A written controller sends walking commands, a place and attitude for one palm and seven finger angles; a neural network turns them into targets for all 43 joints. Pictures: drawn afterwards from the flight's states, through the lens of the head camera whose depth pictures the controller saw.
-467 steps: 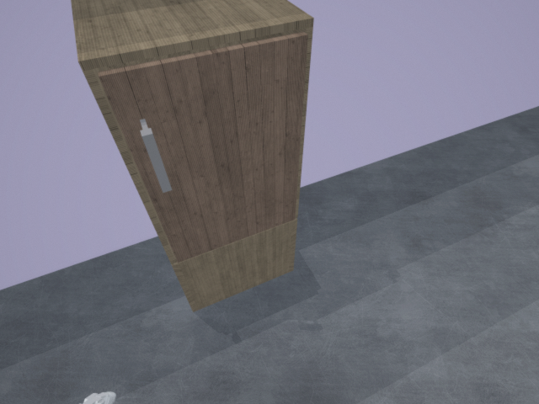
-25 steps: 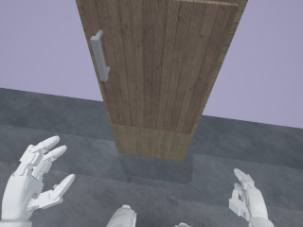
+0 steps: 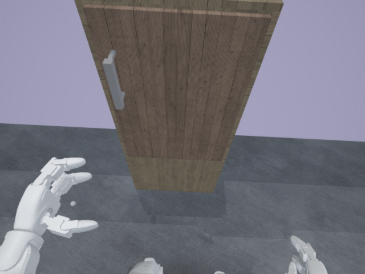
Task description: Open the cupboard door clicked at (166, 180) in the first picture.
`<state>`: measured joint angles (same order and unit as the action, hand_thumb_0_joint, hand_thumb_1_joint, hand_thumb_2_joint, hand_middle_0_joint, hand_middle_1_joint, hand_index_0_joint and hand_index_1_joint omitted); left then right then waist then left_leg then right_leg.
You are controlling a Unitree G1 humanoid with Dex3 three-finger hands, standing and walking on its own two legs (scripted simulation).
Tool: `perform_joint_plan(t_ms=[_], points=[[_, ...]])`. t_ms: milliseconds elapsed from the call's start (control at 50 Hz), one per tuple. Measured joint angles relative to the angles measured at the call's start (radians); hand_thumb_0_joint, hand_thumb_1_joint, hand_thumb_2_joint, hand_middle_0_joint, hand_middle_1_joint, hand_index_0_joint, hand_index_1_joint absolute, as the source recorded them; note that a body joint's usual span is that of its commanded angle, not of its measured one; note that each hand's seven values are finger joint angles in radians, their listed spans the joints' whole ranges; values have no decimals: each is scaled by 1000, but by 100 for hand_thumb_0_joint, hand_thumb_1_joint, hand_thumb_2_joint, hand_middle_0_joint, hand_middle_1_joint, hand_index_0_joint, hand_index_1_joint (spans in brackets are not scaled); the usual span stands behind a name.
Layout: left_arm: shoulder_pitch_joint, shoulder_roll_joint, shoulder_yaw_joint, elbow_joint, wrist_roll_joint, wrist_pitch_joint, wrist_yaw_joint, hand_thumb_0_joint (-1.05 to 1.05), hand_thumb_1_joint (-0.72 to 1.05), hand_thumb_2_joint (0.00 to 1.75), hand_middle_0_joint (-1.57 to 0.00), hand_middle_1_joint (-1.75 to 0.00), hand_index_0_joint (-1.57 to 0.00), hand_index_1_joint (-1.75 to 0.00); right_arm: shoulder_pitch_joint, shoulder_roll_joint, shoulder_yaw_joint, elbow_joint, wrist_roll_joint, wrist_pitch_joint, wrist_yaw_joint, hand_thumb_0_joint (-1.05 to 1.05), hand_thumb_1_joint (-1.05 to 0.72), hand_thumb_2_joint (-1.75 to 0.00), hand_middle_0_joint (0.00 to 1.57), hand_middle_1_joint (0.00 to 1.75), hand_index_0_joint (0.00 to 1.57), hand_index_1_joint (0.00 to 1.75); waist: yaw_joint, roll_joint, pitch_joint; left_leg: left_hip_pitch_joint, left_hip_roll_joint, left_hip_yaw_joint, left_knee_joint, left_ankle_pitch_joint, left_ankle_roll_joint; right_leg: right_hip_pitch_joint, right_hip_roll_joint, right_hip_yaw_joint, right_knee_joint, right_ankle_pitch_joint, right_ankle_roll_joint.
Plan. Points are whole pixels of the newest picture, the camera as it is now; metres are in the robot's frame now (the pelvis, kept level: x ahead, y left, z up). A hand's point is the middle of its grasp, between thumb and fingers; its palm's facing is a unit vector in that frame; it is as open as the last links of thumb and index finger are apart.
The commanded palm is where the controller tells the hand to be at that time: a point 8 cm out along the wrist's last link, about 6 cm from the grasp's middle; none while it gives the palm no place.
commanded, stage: raise the hand with hooked fingers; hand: left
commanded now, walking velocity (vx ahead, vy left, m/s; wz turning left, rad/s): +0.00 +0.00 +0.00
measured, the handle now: (116, 81) +0.55 +0.21 +0.09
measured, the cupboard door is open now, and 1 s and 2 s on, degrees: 0 0 0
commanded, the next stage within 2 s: move the hooked fingers beside the handle in 1.00 s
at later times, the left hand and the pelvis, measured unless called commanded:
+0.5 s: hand (32, 159) +0.29 +0.29 +0.12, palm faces +0.06 -1.00 -0.07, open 14.0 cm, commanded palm +0.26 +0.34 +0.11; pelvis +0.01 +0.02 +0.02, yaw +1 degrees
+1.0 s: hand (55, 159) +0.30 +0.26 +0.11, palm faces +0.03 -1.00 -0.06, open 14.0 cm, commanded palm +0.27 +0.31 +0.11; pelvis +0.01 -0.02 +0.02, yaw +0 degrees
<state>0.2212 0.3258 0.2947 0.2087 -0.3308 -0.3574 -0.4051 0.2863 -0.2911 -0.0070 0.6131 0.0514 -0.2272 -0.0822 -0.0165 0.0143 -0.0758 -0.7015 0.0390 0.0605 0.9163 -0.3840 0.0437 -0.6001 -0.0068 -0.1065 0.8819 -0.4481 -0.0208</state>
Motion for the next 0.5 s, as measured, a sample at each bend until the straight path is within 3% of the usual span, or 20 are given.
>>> perform_joint_plan(t_ms=[120, 300, 440, 500], points=[[-57, 21, 36, -31, -12, 1, 42, -1, -33, 38, -29, -109, -29, -109, -27, 26, 28, -29, -3, -13, 7, 2, -90, -90, 20, 30, 21, 30, 7, -7, -8, 59, -9, 1, -38, 6, 9, 67, -5, 1, -54, 17, 12], [-167, 64, 45, 84, 6, 157, -20, -1, -47, 32, -30, -118, -29, -118, -49, 39, 68, -60, 1, 16, 5, 2, -90, -90, 20, 30, 21, 30, 30, 13, -2, 116, -24, 3, -94, 26, 23, 129, -15, 1, -118, 43, 26], [-240, 84, 94, 98, 12, 125, -25, -1, -50, 31, -30, -120, -30, -120, -32, 38, 75, -37, -8, 17, 2, 2, -90, -90, 20, 30, 21, 30, 36, 0, 22, 149, -26, 0, -126, 40, 18, 163, -13, -2, -153, 57, 23], [-281, 108, 111, 140, 5, 137, -51, -1, -50, 31, -30, -120, -30, -120, -20, 31, 74, -24, -4, 26, -3, 2, -90, -90, 20, 30, 21, 30, 31, 3, 21, 160, -26, -2, -140, 46, 16, 175, -12, -3, -167, 62, 22]])
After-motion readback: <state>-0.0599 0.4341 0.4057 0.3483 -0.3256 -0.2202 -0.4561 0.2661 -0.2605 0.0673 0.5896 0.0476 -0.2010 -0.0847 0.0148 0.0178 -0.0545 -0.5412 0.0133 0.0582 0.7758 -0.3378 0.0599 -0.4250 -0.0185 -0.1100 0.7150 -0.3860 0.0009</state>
